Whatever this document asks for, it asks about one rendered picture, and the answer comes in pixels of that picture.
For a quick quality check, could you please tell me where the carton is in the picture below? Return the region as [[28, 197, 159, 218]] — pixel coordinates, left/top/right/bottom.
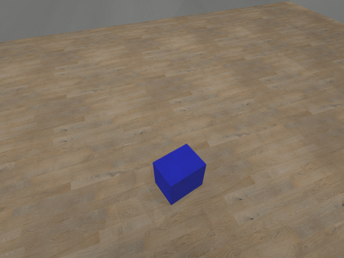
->
[[153, 144, 206, 205]]

